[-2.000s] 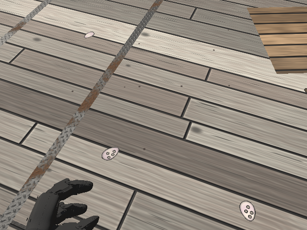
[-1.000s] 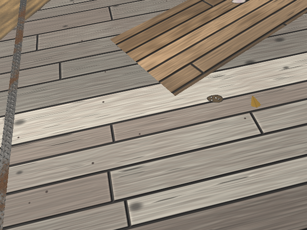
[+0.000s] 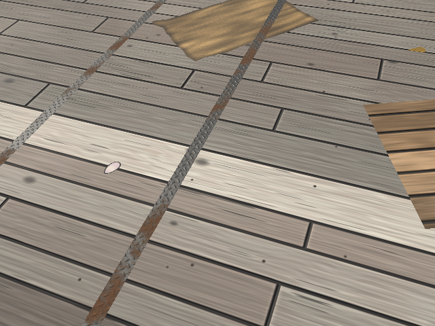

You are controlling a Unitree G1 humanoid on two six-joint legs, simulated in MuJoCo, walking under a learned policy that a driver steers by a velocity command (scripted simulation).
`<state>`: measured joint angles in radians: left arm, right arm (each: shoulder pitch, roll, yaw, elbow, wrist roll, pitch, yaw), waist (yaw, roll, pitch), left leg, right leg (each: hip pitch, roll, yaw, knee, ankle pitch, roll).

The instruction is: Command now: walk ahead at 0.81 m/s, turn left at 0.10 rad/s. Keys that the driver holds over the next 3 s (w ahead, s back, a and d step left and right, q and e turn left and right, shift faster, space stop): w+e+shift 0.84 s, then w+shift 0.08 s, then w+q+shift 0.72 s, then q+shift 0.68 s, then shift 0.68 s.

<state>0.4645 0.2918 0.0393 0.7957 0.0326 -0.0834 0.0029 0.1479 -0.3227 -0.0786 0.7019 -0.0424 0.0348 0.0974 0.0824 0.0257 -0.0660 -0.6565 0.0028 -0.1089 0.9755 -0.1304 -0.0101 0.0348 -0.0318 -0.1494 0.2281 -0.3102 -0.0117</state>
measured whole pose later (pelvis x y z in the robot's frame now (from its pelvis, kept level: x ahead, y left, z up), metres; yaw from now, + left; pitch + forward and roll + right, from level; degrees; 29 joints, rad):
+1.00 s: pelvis +0.79 -0.13 -0.02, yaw -43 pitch +2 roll +1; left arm 0.45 0.32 0.07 0.87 0.00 -0.09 -0.01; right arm -0.03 -0.26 0.03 0.60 -0.04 -0.07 0.02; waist 0.13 0.01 0.04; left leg -0.63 0.06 -0.01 0.53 0.06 0.02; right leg 0.17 0.15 0.23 0.25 -0.41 -0.16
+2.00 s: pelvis +1.53 -0.53 -0.03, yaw +3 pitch +0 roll +1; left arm 0.17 0.22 -0.01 0.68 0.04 -0.03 0.02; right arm 0.19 -0.31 -0.06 0.70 -0.01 0.02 0.00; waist 0.00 0.01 0.16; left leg -0.44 -0.22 0.01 0.57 -0.12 0.17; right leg -0.54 -0.07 0.07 1.38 -0.47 0.08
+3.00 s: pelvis +1.64 -0.63 +0.00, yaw +33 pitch -1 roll +1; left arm 0.27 0.27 0.02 0.83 0.01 0.05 0.02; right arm 0.15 -0.22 0.02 0.83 -0.01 0.01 -0.03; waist 0.03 -0.04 0.03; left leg -0.16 -0.08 -0.07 0.45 -0.26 0.04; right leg -0.17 -0.02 0.02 0.45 -0.24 0.01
